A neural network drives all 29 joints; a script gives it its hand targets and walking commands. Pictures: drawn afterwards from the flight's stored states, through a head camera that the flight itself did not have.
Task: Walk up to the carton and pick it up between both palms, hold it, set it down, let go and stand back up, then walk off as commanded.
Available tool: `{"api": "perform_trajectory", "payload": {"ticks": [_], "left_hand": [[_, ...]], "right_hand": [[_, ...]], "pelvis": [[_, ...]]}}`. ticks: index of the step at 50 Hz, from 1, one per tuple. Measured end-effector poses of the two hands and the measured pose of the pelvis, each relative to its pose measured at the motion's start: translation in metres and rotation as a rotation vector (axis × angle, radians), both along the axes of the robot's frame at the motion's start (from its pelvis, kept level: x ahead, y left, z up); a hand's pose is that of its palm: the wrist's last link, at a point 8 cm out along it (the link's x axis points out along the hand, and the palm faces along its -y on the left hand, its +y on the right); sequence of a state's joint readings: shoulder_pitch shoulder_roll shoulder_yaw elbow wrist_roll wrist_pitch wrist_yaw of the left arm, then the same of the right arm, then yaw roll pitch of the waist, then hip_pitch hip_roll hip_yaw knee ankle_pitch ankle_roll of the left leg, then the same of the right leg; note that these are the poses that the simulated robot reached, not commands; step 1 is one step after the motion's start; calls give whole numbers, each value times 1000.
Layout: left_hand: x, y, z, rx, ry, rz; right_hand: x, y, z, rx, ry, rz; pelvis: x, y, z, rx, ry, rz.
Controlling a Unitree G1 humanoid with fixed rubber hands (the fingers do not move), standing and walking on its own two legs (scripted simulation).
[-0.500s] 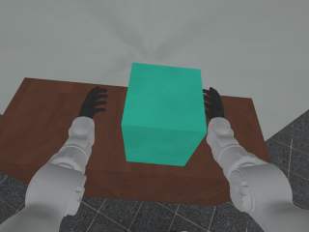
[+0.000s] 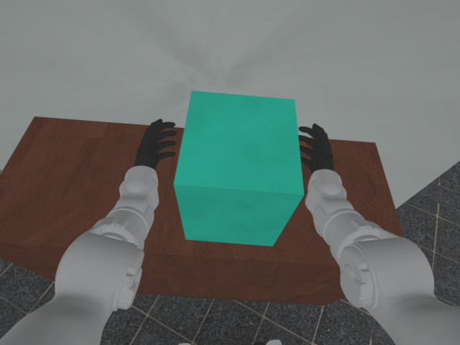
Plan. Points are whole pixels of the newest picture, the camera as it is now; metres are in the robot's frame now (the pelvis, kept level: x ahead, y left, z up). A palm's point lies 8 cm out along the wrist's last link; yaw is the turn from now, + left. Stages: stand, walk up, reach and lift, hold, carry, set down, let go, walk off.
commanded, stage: reach and lift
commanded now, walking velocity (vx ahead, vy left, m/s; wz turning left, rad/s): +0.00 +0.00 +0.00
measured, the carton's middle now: (235, 175) +0.46 -0.02 -0.04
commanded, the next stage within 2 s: none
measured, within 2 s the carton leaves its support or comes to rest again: neither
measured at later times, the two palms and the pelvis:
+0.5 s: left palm (158, 160) +0.46 +0.13 +0.02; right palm (311, 176) +0.41 -0.16 +0.02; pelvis +0.01 +0.00 +0.00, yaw +0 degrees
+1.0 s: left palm (158, 157) +0.46 +0.13 +0.03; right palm (310, 176) +0.41 -0.15 +0.02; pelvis +0.01 +0.01 +0.01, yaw +0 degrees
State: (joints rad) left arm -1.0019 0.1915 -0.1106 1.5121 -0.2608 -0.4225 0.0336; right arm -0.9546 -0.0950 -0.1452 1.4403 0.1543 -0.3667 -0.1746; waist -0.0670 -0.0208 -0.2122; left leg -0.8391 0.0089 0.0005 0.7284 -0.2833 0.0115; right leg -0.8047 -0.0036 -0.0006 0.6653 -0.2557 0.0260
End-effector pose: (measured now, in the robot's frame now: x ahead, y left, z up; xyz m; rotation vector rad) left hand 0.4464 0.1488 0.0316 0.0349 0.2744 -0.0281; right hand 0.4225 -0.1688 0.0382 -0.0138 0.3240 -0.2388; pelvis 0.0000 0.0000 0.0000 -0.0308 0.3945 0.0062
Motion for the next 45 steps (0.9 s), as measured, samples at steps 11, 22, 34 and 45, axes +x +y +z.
{"api": "perform_trajectory", "payload": {"ticks": [11,22,34,45], "left_hand": [[8,-16,-2,-66,-12,-4],[9,-17,-6,-93,-41,-1],[14,-17,-7,-85,-42,-8],[16,-16,-6,-73,-39,-18]], "right_hand": [[2,8,-9,36,-18,-27],[-8,12,-17,47,-105,-68],[-8,14,-16,13,-115,-67],[-8,15,-16,11,-110,-77]], "pelvis": [[5,0,0,0,8,0],[7,1,1,-1,12,-1],[11,4,5,-6,-4,0],[15,6,8,-9,-9,-1]]}}
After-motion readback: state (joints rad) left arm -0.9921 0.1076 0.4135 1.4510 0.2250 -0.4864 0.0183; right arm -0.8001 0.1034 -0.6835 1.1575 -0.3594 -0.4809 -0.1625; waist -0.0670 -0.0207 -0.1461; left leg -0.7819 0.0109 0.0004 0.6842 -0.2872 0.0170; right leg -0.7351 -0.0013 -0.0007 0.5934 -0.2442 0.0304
